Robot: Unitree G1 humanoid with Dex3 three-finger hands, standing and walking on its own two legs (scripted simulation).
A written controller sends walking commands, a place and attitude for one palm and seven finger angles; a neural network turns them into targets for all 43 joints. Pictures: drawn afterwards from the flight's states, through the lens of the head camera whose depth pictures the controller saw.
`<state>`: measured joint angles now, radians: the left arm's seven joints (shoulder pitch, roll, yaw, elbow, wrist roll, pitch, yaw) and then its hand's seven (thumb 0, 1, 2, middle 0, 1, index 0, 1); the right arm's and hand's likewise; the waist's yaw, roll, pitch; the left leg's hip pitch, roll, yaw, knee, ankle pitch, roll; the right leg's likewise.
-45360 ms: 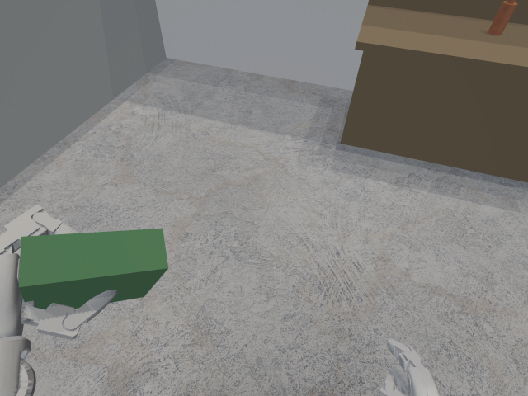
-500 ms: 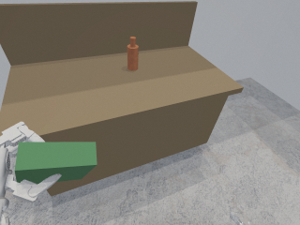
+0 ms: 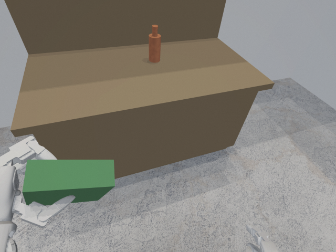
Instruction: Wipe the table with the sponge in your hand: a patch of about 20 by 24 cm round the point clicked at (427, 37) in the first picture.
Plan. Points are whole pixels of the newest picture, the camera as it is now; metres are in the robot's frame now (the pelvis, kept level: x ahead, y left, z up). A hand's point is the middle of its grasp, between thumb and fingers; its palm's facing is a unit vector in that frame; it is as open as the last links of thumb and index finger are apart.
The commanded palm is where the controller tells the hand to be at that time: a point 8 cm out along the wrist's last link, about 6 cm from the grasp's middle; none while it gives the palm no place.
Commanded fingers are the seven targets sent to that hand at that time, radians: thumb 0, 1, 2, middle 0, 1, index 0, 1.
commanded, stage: stop stepping back and stand still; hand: left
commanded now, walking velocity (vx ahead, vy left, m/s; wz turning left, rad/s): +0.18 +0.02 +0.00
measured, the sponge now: (82, 183) +0.22 +0.18 +0.12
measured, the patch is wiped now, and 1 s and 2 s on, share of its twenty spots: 1.00 1.00 1.00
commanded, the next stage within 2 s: stand and wait in 1.12 s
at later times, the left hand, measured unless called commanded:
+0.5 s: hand (53, 184) +0.19 +0.21 +0.16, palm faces +0.36 -0.86 -0.34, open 9.3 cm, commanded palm +0.14 +0.26 +0.19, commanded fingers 0.00 0.10 1.30 -1.20 -1.60 -1.20 -1.60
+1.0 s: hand (47, 160) +0.23 +0.24 +0.17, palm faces +0.42 -0.82 -0.38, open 9.3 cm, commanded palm +0.17 +0.27 +0.19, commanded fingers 0.00 0.10 1.30 -1.20 -1.60 -1.20 -1.60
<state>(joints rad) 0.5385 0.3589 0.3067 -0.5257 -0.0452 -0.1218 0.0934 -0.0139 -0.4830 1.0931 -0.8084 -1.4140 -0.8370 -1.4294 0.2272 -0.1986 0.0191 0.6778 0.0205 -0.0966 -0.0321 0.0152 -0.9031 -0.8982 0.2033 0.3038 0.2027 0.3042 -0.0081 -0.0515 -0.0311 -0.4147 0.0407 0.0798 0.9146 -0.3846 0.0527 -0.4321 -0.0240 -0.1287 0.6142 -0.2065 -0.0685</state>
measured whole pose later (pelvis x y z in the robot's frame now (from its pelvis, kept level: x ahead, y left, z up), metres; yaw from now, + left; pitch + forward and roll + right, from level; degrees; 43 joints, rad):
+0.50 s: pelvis -0.01 -0.02 +0.00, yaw +2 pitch -2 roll -1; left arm 0.52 0.35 0.29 -0.56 -0.04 -0.11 0.13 -0.01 -0.48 1.09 -0.81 -1.41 -0.84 -1.43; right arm 0.23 -0.22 0.02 0.66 0.01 -0.08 -0.05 0.01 -0.90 -0.90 0.20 0.30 0.20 0.30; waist -0.01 -0.03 0.01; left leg -0.33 0.06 0.03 0.69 -0.38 0.04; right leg -0.32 0.00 -0.10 0.59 -0.24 -0.04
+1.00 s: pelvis +0.02 -0.02 +0.02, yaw +2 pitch -1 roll +0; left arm 0.48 0.37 0.32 -0.50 -0.05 -0.12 0.16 -0.01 -0.48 1.09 -0.81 -1.41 -0.84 -1.43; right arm 0.16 -0.21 0.02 0.60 0.01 -0.09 -0.06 0.01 -0.90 -0.90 0.20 0.30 0.20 0.30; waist 0.01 -0.01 0.04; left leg -0.20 0.03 0.03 0.50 -0.28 -0.01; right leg -0.22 0.01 -0.05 0.47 -0.23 -0.02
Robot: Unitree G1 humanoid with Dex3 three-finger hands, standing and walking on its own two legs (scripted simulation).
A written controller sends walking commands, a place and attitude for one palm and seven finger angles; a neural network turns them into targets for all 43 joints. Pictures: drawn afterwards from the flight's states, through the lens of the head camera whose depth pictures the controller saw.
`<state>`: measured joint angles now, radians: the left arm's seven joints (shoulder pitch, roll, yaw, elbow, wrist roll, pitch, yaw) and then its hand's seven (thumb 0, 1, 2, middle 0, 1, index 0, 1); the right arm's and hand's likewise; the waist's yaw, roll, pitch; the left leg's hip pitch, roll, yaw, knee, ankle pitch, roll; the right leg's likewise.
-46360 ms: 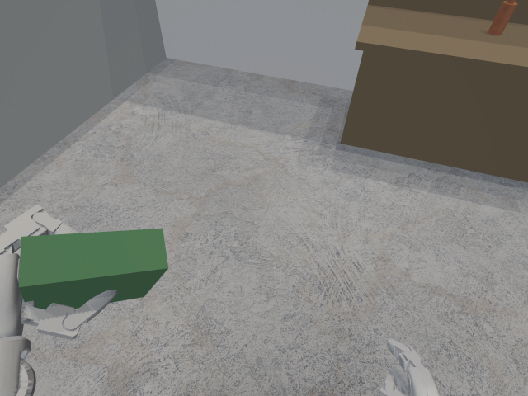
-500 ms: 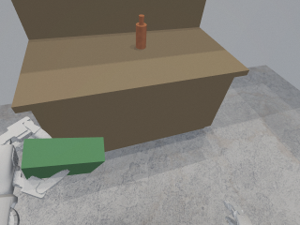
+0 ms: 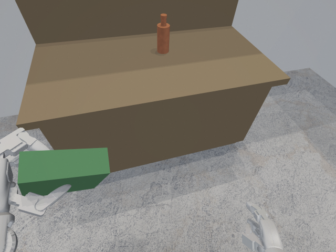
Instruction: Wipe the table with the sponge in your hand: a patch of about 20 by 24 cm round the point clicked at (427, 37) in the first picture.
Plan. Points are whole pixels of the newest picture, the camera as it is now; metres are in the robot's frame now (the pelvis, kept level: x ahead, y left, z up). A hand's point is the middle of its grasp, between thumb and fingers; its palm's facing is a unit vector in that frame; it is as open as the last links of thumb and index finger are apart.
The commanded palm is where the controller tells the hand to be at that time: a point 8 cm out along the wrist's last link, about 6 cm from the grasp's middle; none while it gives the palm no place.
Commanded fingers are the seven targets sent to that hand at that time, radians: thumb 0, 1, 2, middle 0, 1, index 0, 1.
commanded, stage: stop stepping back and stand still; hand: left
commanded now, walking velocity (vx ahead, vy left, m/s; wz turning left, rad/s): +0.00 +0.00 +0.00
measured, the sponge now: (77, 172) +0.23 +0.20 +0.12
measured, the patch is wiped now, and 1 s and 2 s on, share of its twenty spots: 1.00 1.00 1.00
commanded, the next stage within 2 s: stand and wait in 0.12 s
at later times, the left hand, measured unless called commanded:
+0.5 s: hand (28, 174) +0.21 +0.26 +0.15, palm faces +0.39 -0.86 -0.34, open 9.3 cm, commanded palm +0.16 +0.30 +0.18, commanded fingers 0.00 0.10 1.30 -1.20 -1.60 -1.20 -1.60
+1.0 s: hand (29, 172) +0.21 +0.26 +0.15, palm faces +0.38 -0.86 -0.35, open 9.3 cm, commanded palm +0.16 +0.30 +0.18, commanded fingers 0.00 0.10 1.30 -1.20 -1.60 -1.20 -1.60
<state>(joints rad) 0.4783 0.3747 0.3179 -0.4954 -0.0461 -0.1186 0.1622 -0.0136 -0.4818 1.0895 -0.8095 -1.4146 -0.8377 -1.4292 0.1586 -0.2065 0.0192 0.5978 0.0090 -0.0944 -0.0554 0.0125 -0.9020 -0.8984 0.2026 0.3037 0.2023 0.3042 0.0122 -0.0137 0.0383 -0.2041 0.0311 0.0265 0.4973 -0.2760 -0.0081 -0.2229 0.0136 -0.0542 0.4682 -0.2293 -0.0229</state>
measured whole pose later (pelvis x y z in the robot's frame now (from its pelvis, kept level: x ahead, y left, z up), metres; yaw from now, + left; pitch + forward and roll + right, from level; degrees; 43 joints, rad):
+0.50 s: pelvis -0.01 +0.02 +0.00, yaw -1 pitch -1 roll -1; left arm 0.47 0.35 0.30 -0.45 -0.05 -0.12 0.16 -0.01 -0.48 1.09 -0.81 -1.42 -0.84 -1.43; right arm 0.19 -0.20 0.03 0.60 0.00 -0.07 -0.06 0.01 -0.90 -0.90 0.20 0.30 0.20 0.30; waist 0.01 -0.01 0.01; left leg -0.20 0.02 0.05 0.47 -0.25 0.02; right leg -0.21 0.00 -0.03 0.41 -0.18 0.00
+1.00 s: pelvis +0.00 +0.02 +0.00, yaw -1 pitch -1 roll -1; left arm 0.47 0.34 0.30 -0.45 -0.04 -0.12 0.16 -0.01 -0.48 1.09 -0.81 -1.42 -0.84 -1.43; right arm 0.17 -0.20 0.03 0.61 0.00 -0.07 -0.06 0.01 -0.90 -0.90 0.20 0.30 0.20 0.30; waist 0.01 0.00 0.01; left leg -0.19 0.01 0.05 0.46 -0.25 0.02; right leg -0.21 -0.01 -0.03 0.41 -0.18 0.01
